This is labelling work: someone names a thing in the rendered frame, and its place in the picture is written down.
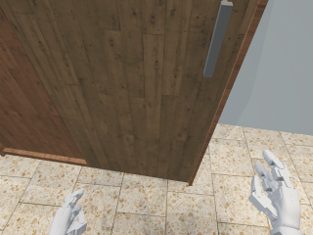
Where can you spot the wardrobe door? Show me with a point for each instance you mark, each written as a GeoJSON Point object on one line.
{"type": "Point", "coordinates": [126, 76]}
{"type": "Point", "coordinates": [29, 119]}

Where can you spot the right robot forearm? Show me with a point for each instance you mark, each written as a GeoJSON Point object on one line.
{"type": "Point", "coordinates": [285, 230]}

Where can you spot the right robot hand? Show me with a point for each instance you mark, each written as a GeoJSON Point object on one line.
{"type": "Point", "coordinates": [283, 196]}

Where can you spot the handle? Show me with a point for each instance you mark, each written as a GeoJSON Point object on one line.
{"type": "Point", "coordinates": [223, 17]}

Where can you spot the left robot hand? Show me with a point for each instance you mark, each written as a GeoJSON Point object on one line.
{"type": "Point", "coordinates": [62, 223]}

